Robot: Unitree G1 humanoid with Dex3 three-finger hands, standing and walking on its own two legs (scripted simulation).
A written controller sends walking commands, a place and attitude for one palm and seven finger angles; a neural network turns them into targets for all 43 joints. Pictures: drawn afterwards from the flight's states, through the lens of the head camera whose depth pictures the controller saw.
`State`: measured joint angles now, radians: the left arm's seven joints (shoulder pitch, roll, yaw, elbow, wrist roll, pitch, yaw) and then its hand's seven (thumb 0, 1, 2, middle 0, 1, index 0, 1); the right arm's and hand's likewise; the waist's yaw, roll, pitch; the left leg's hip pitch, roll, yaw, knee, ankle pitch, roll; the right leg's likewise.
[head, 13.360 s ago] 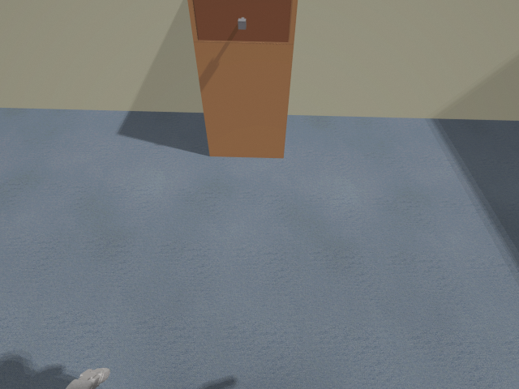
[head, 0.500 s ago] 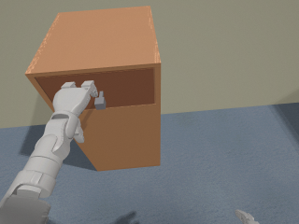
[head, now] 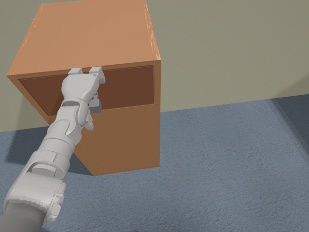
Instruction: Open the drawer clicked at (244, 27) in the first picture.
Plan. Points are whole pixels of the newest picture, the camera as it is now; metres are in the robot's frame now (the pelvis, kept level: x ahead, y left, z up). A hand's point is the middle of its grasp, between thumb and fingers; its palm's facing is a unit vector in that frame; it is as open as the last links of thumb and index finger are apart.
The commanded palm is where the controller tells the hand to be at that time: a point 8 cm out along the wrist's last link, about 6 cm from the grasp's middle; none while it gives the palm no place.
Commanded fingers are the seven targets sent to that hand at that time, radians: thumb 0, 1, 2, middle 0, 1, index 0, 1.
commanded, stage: move the hooked fingers above the handle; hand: left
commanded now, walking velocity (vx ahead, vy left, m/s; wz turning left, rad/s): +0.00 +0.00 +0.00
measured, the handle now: (95, 101) +0.50 +0.21 +0.01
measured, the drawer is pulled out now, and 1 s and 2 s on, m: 0.00 0.00 0.00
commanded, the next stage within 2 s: lower the fingers behind the handle in 1.02 s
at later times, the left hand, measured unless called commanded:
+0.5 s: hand (81, 101) +0.45 +0.22 +0.06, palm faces -0.02 -0.02 -1.00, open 13.8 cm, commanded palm +0.44 +0.22 +0.13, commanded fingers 0.00 -0.50 0.30 -0.30 -1.20 -0.30 -1.20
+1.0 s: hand (83, 101) +0.45 +0.22 +0.07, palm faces -0.01 -0.03 -1.00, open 13.8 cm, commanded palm +0.43 +0.22 +0.13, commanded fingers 0.00 -0.50 0.30 -0.30 -1.20 -0.30 -1.20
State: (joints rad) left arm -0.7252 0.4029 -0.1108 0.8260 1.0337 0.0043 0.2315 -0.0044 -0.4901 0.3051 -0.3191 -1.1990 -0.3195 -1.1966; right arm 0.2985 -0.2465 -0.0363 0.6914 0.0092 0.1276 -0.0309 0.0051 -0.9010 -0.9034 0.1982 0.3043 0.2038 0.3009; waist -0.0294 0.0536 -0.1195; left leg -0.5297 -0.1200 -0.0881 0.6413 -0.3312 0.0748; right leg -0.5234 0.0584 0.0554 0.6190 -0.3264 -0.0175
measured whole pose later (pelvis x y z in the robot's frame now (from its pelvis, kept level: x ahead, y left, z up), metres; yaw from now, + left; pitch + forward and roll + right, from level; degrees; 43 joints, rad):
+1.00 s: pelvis +0.00 -0.01 +0.00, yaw -1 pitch +13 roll -1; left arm -0.69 0.44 -0.07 0.86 1.03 0.01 0.22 0.00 -0.49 0.31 -0.32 -1.20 -0.32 -1.20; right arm 0.31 -0.25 -0.03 0.66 0.02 0.13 -0.03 0.00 -0.90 -0.90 0.20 0.30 0.20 0.30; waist -0.03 0.06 -0.13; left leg -0.52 -0.10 -0.08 0.63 -0.33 0.06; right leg -0.51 0.08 0.06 0.60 -0.32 -0.03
